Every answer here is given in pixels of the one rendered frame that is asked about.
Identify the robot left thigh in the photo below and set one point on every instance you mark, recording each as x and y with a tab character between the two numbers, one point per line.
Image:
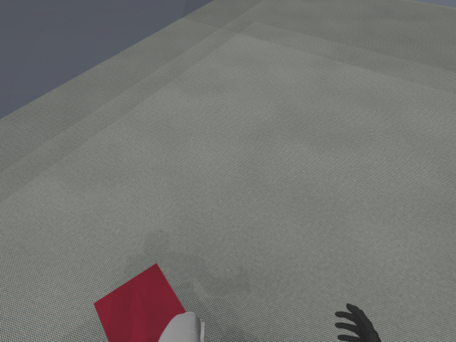
184	327

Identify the right robot hand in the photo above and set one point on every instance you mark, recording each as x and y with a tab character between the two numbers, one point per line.
364	328

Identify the carton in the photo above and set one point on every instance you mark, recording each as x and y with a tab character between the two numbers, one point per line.
140	309

